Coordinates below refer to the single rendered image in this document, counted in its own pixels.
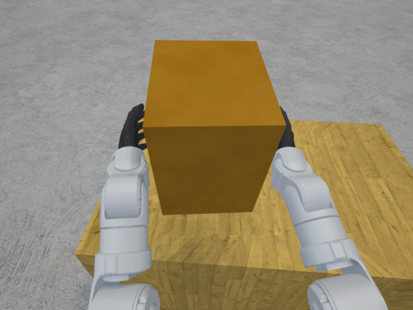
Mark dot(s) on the robot right upper arm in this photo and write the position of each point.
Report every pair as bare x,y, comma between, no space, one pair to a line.
352,291

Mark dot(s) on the left robot hand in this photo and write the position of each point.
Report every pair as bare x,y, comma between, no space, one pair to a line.
129,135

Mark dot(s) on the carton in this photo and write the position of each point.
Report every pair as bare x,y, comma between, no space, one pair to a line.
212,125

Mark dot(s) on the right robot forearm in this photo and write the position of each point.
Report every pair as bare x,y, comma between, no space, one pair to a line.
324,243

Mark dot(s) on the robot left upper arm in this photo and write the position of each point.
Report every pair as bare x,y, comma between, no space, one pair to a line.
126,297

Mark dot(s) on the left robot forearm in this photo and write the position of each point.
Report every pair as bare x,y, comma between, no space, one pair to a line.
124,212

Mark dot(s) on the pedestal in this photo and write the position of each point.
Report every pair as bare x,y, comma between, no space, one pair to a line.
251,260

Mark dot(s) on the right robot hand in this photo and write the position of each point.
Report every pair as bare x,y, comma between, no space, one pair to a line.
287,139

